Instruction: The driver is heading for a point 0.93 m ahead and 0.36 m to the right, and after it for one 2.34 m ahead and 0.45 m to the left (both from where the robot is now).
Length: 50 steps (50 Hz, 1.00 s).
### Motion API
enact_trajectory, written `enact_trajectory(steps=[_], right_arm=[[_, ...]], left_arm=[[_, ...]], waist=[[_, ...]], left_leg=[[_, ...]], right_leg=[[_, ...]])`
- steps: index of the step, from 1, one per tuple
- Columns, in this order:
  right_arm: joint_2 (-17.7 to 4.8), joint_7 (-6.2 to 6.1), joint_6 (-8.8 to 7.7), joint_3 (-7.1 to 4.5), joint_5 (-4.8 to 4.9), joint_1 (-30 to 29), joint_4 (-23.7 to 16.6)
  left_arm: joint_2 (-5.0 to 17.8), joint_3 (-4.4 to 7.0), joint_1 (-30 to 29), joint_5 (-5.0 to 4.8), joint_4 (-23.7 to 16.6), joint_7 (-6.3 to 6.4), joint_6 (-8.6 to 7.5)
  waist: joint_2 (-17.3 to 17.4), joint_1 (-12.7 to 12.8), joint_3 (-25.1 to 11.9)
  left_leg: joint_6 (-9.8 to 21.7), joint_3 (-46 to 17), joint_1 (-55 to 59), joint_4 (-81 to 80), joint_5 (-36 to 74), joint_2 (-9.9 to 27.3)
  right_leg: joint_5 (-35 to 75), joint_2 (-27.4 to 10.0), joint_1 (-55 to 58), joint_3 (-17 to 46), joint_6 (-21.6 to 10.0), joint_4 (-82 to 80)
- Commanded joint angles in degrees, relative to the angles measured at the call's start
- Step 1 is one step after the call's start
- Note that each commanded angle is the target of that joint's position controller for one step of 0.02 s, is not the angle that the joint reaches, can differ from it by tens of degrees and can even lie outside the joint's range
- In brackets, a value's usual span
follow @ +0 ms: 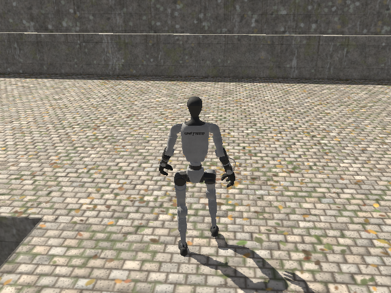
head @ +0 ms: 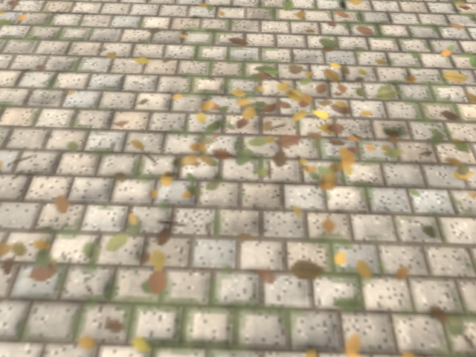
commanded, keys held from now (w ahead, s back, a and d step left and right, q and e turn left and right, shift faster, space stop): w+e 0.98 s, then w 0.02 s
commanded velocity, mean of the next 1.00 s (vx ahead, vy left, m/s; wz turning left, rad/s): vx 0.50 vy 0.00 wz -0.60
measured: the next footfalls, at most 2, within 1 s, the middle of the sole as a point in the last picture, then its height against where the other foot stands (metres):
right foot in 0.24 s outside the picture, level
left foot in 0.70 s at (239, 306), level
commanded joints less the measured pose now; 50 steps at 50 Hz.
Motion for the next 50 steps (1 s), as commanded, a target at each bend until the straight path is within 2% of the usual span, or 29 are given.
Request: enact_trajectory(steps=[1, 4, 7, 9, 10, 11, 12, 13, 14, 15, 16, 17, 18, 21, 26, 28, 30, 32, 34, 35, 36, 37, 38, 39, 40, 41, 44, 47, 50], right_arm=[[-9.30, -0.45, -0.58, -1.89, 0.21, -4.48, -3.80], [-10.71, -0.69, 0.24, -2.08, 0.69, -1.75, -2.48], [-12.40, -0.73, 1.36, -2.54, 1.59, -0.62, -1.65], [-14.36, -1.19, 2.09, -3.14, 2.15, -0.99, -1.80], [-15.05, -1.45, 2.56, -3.37, 2.34, -1.40, -1.99], [-14.20, -1.72, 2.74, -3.01, 2.52, -2.28, -2.39], [-10.27, -1.68, 2.31, -1.56, 0.62, -0.63, -3.56], [-3.31, -0.59, 0.51, 0.91, -0.70, 4.04, -7.31], [-9.34, 0.21, -1.49, -0.19, 1.50, -3.93, -8.00], [-10.72, 0.54, -2.45, -0.56, 3.08, -8.38, -9.70], [-9.70, 0.15, -2.82, -0.23, 2.16, -8.42, -9.31], [-9.81, -0.13, -2.64, -0.49, 0.75, -7.95, -8.68], [-10.04, -0.02, -1.97, -0.75, 0.42, -6.53, -8.38], [-7.98, -0.09, -0.32, -0.41, -0.45, -6.46, -8.37], [-4.71, 0.34, -0.30, 1.00, -0.25, -17.77, -11.26], [-5.19, 0.80, -0.65, 0.90, 0.45, -20.78, -12.24], [-6.79, 1.13, -1.00, 0.29, 0.86, -21.36, -12.78], [-8.22, 1.31, -1.38, -0.45, 0.98, -20.03, -12.73], [-9.28, 1.01, -1.80, -1.49, 0.86, -13.53, -11.21], [-11.16, 0.64, -2.13, -2.33, 0.00, -7.08, -10.43], [-15.70, 0.16, -2.05, -3.41, -1.29, 0.40, -9.80], [-15.57, 0.82, -1.29, -3.68, -0.26, 3.51, -8.14], [-10.50, 0.76, -0.98, -2.36, 0.55, 0.70, -9.25], [-8.44, 0.42, -0.41, -1.73, 0.46, -1.81, -9.61], [-7.31, 0.28, -0.11, -1.27, 0.02, -4.31, -9.48], [-6.03, 0.11, -0.10, -0.85, -0.29, -5.70, -9.07], [-5.86, -0.06, -0.86, -1.00, 0.06, -6.01, -7.75], [-7.96, -0.16, -1.14, -1.79, 0.07, -4.84, -6.13], [-8.87, -0.28, -0.66, -1.91, 0.21, -4.35, -5.06]], left_arm=[[1.12, -0.11, -3.33, 0.03, -4.34, -1.01, -1.16], [-0.05, -0.71, -9.20, 0.01, -6.04, -2.28, -1.52], [0.84, -0.39, -11.38, -0.17, -7.57, -3.27, -1.51], [3.15, 0.78, -8.21, 0.24, -7.48, -3.36, -1.13], [5.15, 1.92, -2.71, 0.28, -6.31, -3.22, -0.89], [7.95, 3.69, 7.02, 0.14, -3.73, -2.57, -0.64], [12.50, 5.26, 14.82, -0.14, -1.86, -1.25, 0.10], [17.84, 5.35, 11.27, -0.29, -3.17, -1.29, -0.81], [11.91, 3.91, 13.32, -0.05, -3.85, -1.65, -1.65], [9.71, 3.04, 11.12, 0.40, -3.12, -1.76, -2.45], [8.33, 2.54, 7.60, 0.24, -3.19, -1.72, -2.79], [6.81, 2.00, 4.12, 0.43, -3.73, -1.58, -2.78], [5.97, 1.56, 2.17, 1.16, -4.41, -1.30, -2.84], [6.61, 1.64, 1.86, 0.91, -3.44, -0.38, -3.21], [8.32, 2.12, 5.70, 0.38, -0.85, 1.01, -2.57], [8.86, 2.32, 7.93, 0.13, 0.37, 1.04, -2.38], [8.25, 2.23, 9.05, -0.24, 1.28, 1.11, -2.18], [7.85, 2.22, 8.93, -0.18, 1.66, 1.31, -1.87], [6.63, 1.92, 7.80, 0.07, 1.50, 1.28, -1.43], [3.77, 0.88, 7.86, 0.44, 1.02, 1.06, -1.51], [0.08, -0.29, 12.77, 0.18, -0.20, 1.04, -1.73], [1.53, -0.60, 16.31, -0.85, -1.04, 1.15, -2.15], [6.82, 0.69, 13.04, -1.23, 0.03, 1.18, -1.94], [8.23, 1.11, 7.75, -0.64, -0.73, 1.15, -1.58], [7.64, 1.16, 5.07, 0.01, -1.36, 1.10, -1.42], [6.77, 1.35, 4.18, 0.23, -1.58, 0.92, -1.23], [3.40, 0.84, 4.57, -0.28, -1.66, 0.45, -0.34], [2.17, 0.39, 1.60, 0.17, -2.79, 0.32, -0.22], [1.25, -0.09, -1.97, 0.19, -3.16, -0.57, -0.86]], waist=[[6.73, 0.69, 0.52], [6.03, -1.57, 2.48], [6.66, -1.04, 3.21], [8.92, 2.05, 0.01], [9.24, 5.51, -3.24], [7.70, 10.95, -8.13], [-0.43, 13.09, -13.25], [-13.01, 5.26, -19.86], [-5.19, 10.96, -22.42], [-3.22, 10.48, -13.49], [2.04, 7.51, -9.14], [2.57, 5.21, -6.26], [1.08, 3.33, -5.41], [1.05, 2.08, -3.86], [-0.83, 6.15, -1.19], [-1.30, 7.54, -1.04], [-2.03, 7.42, -1.12], [-3.45, 6.29, -1.27], [-4.55, 2.76, -3.09], [-2.56, -0.28, -8.59], [8.86, -0.54, -17.86], [23.03, 0.57, -21.46], [14.84, -0.54, -13.78], [10.13, -0.86, -7.89], [7.61, 0.21, -3.89], [8.23, 1.44, -1.87], [9.80, 2.72, -0.66], [7.41, 2.44, -0.22], [6.62, 1.25, 0.19]], left_leg=[[7.46, -5.43, 2.15, -7.80, 18.07, 14.66], [6.69, -1.94, 4.68, -7.51, 19.16, 15.35], [5.69, 0.50, 9.22, -4.52, 28.61, 16.95], [4.66, 2.62, 11.49, 3.40, 48.59, 17.10], [4.06, 3.57, 11.02, 11.61, 55.73, 16.65], [2.35, 4.95, 5.25, 23.77, 53.49, 14.87], [-0.02, 4.61, -10.49, 41.85, 27.35, 12.03], [-2.69, -3.60, -34.48, 60.23, -21.36, -0.11], [-1.88, -13.31, -40.50, 63.87, -19.17, 1.37], [-0.79, -12.79, -43.31, 61.18, -13.32, 3.61], [-0.74, -12.88, -40.10, 55.94, -8.73, 6.00], [-1.44, -12.69, -36.37, 51.37, -6.56, 7.36], [-2.04, -13.05, -32.81, 49.52, -4.86, 8.27], [-4.91, -11.25, -29.99, 43.01, -1.81, 7.67], [-6.37, -10.14, -25.72, 21.24, 16.08, 3.57], [-6.04, -10.43, -22.94, 16.81, 19.09, 2.00], [-5.11, -12.21, -22.31, 13.56, 17.69, 1.83], [-3.63, -13.00, -20.93, 12.14, 12.77, 1.81], [-1.32, -11.31, -12.54, 9.53, 9.41, 1.26], [1.32, -14.33, -1.19, 10.03, 8.78, 5.49], [7.99, -31.93, 19.45, 8.80, 2.24, 18.34], [13.24, -54.58, 26.03, 1.55, -14.52, 25.97], [11.37, -51.12, 20.23, -0.82, -23.06, 24.48], [9.16, -41.89, 13.16, -1.02, -18.90, 22.37], [8.36, -34.67, 6.13, -2.07, -11.24, 19.80], [7.83, -29.41, 1.83, -3.31, -5.72, 17.70], [8.21, -19.81, -2.53, -6.86, 3.09, 15.74], [9.40, -14.28, -0.43, -8.24, 10.82, 16.70], [8.35, -7.86, 1.00, -8.46, 15.63, 15.20]], right_leg=[[8.67, -1.10, -1.44, -0.80, -0.08, -8.61], [11.04, -0.15, 0.12, -4.27, -1.01, -16.35], [6.16, 1.55, 2.04, -6.86, -3.14, -20.78], [-0.05, 5.34, 8.89, -9.91, -5.62, -21.56], [-1.65, 7.64, 16.04, -10.97, -7.33, -22.69], [2.81, 9.54, 30.31, -10.54, -9.70, -26.88], [3.65, 1.17, 48.28, 2.92, -13.17, -27.06], [-7.58, -12.57, 64.30, 37.02, -24.64, -33.84], [-12.72, -13.40, 64.28, 41.20, -23.60, -40.32], [-7.78, -11.75, 57.28, 32.91, -20.85, -41.28], [-1.50, -9.11, 48.57, 26.47, -18.88, -41.24], [4.74, -6.81, 41.42, 21.38, -17.69, -41.84], [8.55, -5.48, 36.71, 18.94, -17.43, -43.07], [15.13, -3.64, 29.02, 14.53, -17.92, -45.00], [9.02, 1.03, 23.94, 9.48, -13.85, -43.95], [5.48, 0.30, 24.18, 11.47, -12.93, -43.18], [2.68, -1.15, 27.46, 14.92, -12.24, -40.12], [2.41, -2.65, 30.65, 18.42, -11.43, -36.60], [5.18, -1.09, 30.67, 19.14, -9.62, -31.05], [5.00, 2.10, 27.63, 16.31, -7.59, -20.86], [-8.34, 8.79, 12.40, 9.06, -3.48, -1.54], [-25.19, 9.72, -1.12, 6.09, -1.69, 12.23], [-21.04, 6.22, -5.72, 7.36, -1.05, 17.79], [-16.55, 4.22, -5.91, 4.93, -0.83, 18.47], [-13.11, 2.51, -4.09, 3.93, -0.74, 16.12], [-10.79, 0.78, -2.22, 4.00, -0.87, 13.39], [-7.73, -0.99, 0.72, 2.21, -0.64, 9.49], [-2.39, -1.62, -2.45, 2.19, 0.19, 3.45], [6.10, -1.18, -0.97, 0.48, 0.10, -6.33]])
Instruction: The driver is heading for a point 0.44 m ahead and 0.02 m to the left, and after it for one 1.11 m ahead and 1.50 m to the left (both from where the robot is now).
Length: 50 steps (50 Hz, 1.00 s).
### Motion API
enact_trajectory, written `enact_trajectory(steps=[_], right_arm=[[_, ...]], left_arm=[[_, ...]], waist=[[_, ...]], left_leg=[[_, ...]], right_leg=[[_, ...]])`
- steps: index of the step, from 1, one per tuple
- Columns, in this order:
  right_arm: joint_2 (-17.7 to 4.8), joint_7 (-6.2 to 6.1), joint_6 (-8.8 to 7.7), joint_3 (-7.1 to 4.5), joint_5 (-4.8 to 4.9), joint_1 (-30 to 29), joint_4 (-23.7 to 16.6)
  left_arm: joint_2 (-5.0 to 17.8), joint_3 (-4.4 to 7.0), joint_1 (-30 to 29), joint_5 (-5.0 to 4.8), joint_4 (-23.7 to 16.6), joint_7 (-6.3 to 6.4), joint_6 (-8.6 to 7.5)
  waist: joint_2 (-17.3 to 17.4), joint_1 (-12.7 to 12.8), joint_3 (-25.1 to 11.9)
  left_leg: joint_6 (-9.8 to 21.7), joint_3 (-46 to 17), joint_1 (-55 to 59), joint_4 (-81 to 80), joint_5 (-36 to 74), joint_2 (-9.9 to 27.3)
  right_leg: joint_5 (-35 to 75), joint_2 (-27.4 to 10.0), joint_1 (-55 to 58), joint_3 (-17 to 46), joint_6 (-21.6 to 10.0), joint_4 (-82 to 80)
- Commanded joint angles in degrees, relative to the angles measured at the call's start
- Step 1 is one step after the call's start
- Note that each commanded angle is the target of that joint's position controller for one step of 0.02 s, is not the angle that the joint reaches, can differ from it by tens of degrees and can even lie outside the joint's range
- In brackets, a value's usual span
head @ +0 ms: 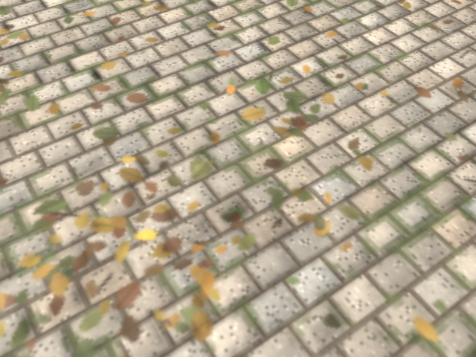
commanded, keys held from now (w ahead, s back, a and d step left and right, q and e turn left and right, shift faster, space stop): w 0.22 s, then w+q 0.16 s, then q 0.62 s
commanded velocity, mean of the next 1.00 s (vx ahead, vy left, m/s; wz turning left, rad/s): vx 0.30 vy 0.00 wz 0.20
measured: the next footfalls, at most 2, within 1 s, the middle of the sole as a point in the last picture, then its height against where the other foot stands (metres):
right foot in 0.22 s outside the picture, level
left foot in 0.70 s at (213, 339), level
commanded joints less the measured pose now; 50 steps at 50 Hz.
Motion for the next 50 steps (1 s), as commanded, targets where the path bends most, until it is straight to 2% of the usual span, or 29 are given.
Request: enact_trajectory(steps=[1, 4, 7, 9, 10, 11, 12, 13, 14, 15, 16, 17, 18, 19, 22, 25, 27, 29, 32, 34, 35, 36, 37, 38, 39, 40, 43, 46, 50], right_arm=[[-8.99, -0.23, -0.71, -1.87, 0.34, -3.56, -3.41], [-10.39, -0.10, 0.02, -2.04, 1.18, -0.29, -1.53], [-12.00, 0.02, 1.06, -2.41, 2.29, 1.74, 0.30], [-13.52, -0.28, 1.72, -2.66, 2.72, 1.31, 0.92], [-13.35, -0.54, 2.09, -2.37, 2.78, 0.60, 1.08], [-11.50, -0.88, 1.92, -1.49, 2.04, 0.95, 0.69], [-4.95, -0.27, 1.00, 0.98, 0.20, 4.61, -2.11], [-5.23, 0.18, -0.36, 1.34, 1.21, 5.11, -0.79], [-10.15, 0.59, -0.82, -0.34, 3.55, -0.46, -2.28], [-9.45, 0.61, -0.99, -0.16, 3.98, -3.63, -3.34], [-8.63, 0.36, -0.76, -0.21, 2.86, -4.51, -3.03], [-8.52, 0.29, 0.03, -0.57, 2.26, -3.28, -2.41], [-7.52, 0.39, 0.97, -0.49, 2.31, -0.98, -1.50], [-6.22, 0.33, 1.77, -0.34, 2.33, 0.32, -0.86], [-5.03, -0.39, 2.90, -0.46, 1.75, -1.37, -1.57], [-3.29, 0.37, 2.41, 0.17, 1.00, -5.73, -3.30], [-2.35, 1.38, 2.25, 0.61, 0.65, -9.75, -5.21], [-3.34, 2.37, 2.47, 0.26, 0.76, -10.58, -6.71], [-5.99, 3.50, 2.85, -0.94, 0.32, -9.03, -8.28], [-9.15, 3.28, 2.72, -2.80, 0.23, -0.01, -6.58], [-13.82, 1.98, 2.66, -4.22, 0.13, 3.20, -6.73], [-18.35, 1.03, 2.93, -4.54, -0.44, 1.16, -8.30], [-15.49, 1.38, 2.91, -3.65, -0.76, 1.33, -10.44], [-12.85, 1.53, 2.97, -3.22, -0.15, -2.52, -11.79], [-10.54, 1.17, 3.33, -2.67, 1.10, -5.15, -11.89], [-8.86, 0.64, 3.90, -2.10, 1.62, -7.24, -12.24], [-9.20, -0.38, 4.83, -2.27, 0.02, -9.29, -13.56], [-11.14, -1.57, 5.42, -3.13, 0.40, -8.08, -13.91], [-11.13, -2.34, 6.71, -3.31, 0.69, -9.40, -15.02]], left_arm=[[0.51, -0.37, -3.61, 0.17, -4.24, -0.93, -1.30], [-0.60, -1.10, -9.24, 0.07, -5.73, -1.96, -1.93], [0.58, -0.85, -11.93, 0.09, -7.22, -2.68, -2.21], [2.99, 0.32, -8.03, 0.71, -6.67, -2.72, -2.21], [5.09, 1.64, -0.23, 0.82, -4.40, -2.48, -2.11], [8.46, 3.27, 8.74, 0.74, -1.69, -1.69, -1.74], [15.00, 4.45, 14.81, 1.51, -0.68, -0.72, -1.57], [12.74, 3.45, 15.30, 1.19, -1.31, -0.67, -1.93], [9.06, 2.17, 12.49, 1.41, -0.82, -0.98, -2.46], [7.32, 1.60, 9.57, 1.20, -0.18, -0.98, -2.85], [5.26, 1.00, 6.19, 1.10, 0.36, -1.13, -3.20], [3.35, 0.47, 3.54, 1.35, 0.29, -1.26, -3.71], [2.83, 0.44, 1.91, 1.67, 0.46, -1.27, -4.22], [2.75, 0.58, 1.23, 1.79, 0.98, -1.24, -4.92], [3.42, 0.82, -0.66, 2.76, 2.76, -0.50, -5.92], [4.22, 0.88, -1.80, 2.64, 3.56, 0.74, -5.43], [5.52, 1.18, 0.24, 2.23, 4.69, 1.47, -4.82], [6.61, 1.60, 1.02, 1.54, 5.68, 1.91, -3.88], [7.76, 2.24, -0.60, 0.12, 5.86, 2.72, -2.19], [7.21, 2.16, -1.70, -0.26, 5.42, 3.24, -1.08], [6.12, 1.63, 1.26, 1.07, 4.95, 3.09, -1.20], [0.15, -0.17, 8.24, 4.13, 4.00, 2.15, -1.51], [3.45, -0.20, 8.12, 2.54, 4.74, 1.04, -2.02], [6.19, 0.50, 3.18, 0.49, 3.84, 0.70, -1.86], [5.80, 0.45, -0.09, 0.71, 3.23, 1.16, -1.44], [5.76, 0.57, -1.78, 1.42, 3.35, 1.86, -0.79], [4.36, 0.51, -0.63, 1.71, 3.37, 2.40, 0.40], [3.03, 0.02, -1.15, 1.82, 3.85, 2.80, 0.37], [3.27, 0.08, -3.22, 1.44, 3.62, 2.54, 0.45]], waist=[[5.95, 0.46, 0.39], [5.35, -1.41, 2.44], [6.16, -0.77, 3.40], [8.19, 2.98, -0.38], [7.83, 7.78, -5.08], [6.67, 11.76, -10.47], [-6.12, 10.64, -19.16], [-7.87, 10.76, -27.59], [-3.69, 11.49, -19.22], [-3.24, 9.78, -11.88], [-1.28, 7.55, -7.76], [-2.74, 5.44, -5.55], [-3.78, 3.83, -4.99], [-3.38, 2.98, -4.57], [-1.41, 1.61, -0.72], [-1.55, 2.74, 0.03], [-0.87, 4.83, -0.61], [-1.15, 5.02, -1.53], [-2.14, 3.19, -2.82], [0.24, -1.40, -7.33], [8.54, -2.16, -10.94], [21.02, 4.30, -16.50], [14.96, 1.21, -27.40], [9.15, 0.48, -22.20], [4.59, 1.36, -15.84], [2.78, 2.32, -11.48], [7.33, 4.87, -8.71], [7.69, 4.14, -10.80], [9.85, 3.23, -9.77]], left_leg=[[8.23, -6.13, 0.88, -8.55, 15.76, 14.54], [8.09, -3.85, 2.75, -8.97, 15.81, 15.28], [7.69, -3.67, 8.13, -6.70, 22.53, 17.74], [6.39, -1.81, 10.22, 1.18, 41.48, 17.69], [4.90, 0.64, 8.01, 10.49, 47.94, 16.02], [2.76, 2.00, -1.35, 22.68, 41.56, 13.67], [-1.03, 1.85, -25.81, 46.08, 7.89, 6.25], [-1.36, -9.65, -32.72, 57.52, -21.48, 0.78], [-0.71, -12.99, -37.78, 60.25, -18.92, 3.87], [-0.22, -12.03, -38.31, 57.28, -14.28, 6.32], [-0.51, -11.61, -36.71, 53.31, -10.18, 8.26], [-0.93, -12.20, -33.35, 50.78, -6.63, 9.65], [-1.48, -12.50, -29.97, 50.30, -3.90, 10.03], [-2.08, -12.38, -28.65, 50.00, -2.36, 9.90], [-4.22, -13.05, -29.86, 44.58, 2.28, 8.17], [-4.16, -9.68, -26.55, 30.12, 13.92, 6.62], [-3.62, -7.86, -25.33, 23.52, 18.59, 5.57], [-2.57, -7.65, -25.77, 20.61, 16.91, 5.26], [0.24, -5.97, -24.79, 18.61, 8.32, 3.49], [3.09, -3.75, -13.16, 12.50, 10.77, -0.84], [6.04, -12.77, -1.82, 10.56, 35.62, 4.17], [17.52, -34.80, 14.75, 14.12, 59.58, 18.33], [22.74, -45.48, 18.17, 8.52, 46.62, 21.81], [20.60, -40.16, 13.97, 6.23, 34.85, 19.41], [17.40, -36.00, 7.56, 4.67, 24.67, 16.78], [15.27, -33.17, 0.63, 2.93, 18.69, 14.89], [12.84, -29.17, -9.67, 0.53, 15.95, 10.55], [12.57, -28.66, -9.55, 1.43, 16.03, 9.67], [10.52, -30.88, -12.25, 0.68, 1.31, 7.73]], right_leg=[[8.33, -0.79, -0.03, -0.30, -0.24, -9.38], [9.64, 0.70, 2.55, -3.10, -1.19, -17.72], [4.04, 2.13, 3.66, -4.59, -3.22, -22.75], [-0.11, 5.26, 12.26, -7.07, -5.51, -25.38], [3.22, 7.31, 23.96, -8.43, -7.25, -28.84], [5.75, 5.91, 39.93, -5.14, -8.90, -27.79], [1.83, -10.87, 63.62, 20.81, -17.11, -27.55], [-0.54, -19.06, 65.51, 39.35, -21.96, -36.20], [0.22, -16.74, 59.10, 29.71, -18.60, -37.25], [3.49, -13.96, 50.52, 20.20, -16.18, -38.04], [5.50, -11.30, 43.24, 14.56, -14.42, -39.90], [7.22, -9.41, 37.71, 10.32, -13.32, -42.29], [6.93, -8.75, 33.88, 7.89, -13.11, -44.79], [8.16, -8.71, 31.64, 6.00, -13.47, -46.70], [25.83, -8.08, 28.08, -2.80, -12.71, -47.61], [29.26, -4.95, 27.38, -10.97, -10.29, -46.72], [30.66, -6.05, 30.18, -11.87, -10.08, -45.50], [31.78, -8.22, 34.68, -11.65, -9.77, -42.88], [37.79, -10.18, 39.26, -11.46, -8.03, -34.95], [39.52, -6.50, 37.62, -13.37, -4.94, -19.36], [23.33, -1.43, 29.13, -14.28, -0.93, -4.44], [-29.47, 9.39, 8.92, -10.92, 3.62, 16.30], [-31.37, 10.23, 5.68, 2.12, 3.34, 24.17], [-26.46, 7.67, 2.30, 3.22, 2.22, 24.15], [-21.74, 5.68, 0.55, 2.34, 1.95, 20.52], [-18.72, 4.02, 1.46, 2.26, 2.02, 16.15], [-15.03, 4.61, 9.00, 1.20, 2.42, 5.13], [-12.42, 5.57, 10.76, 1.47, 4.09, -2.78], [-8.07, 6.26, 13.03, 2.15, 4.73, -9.64]])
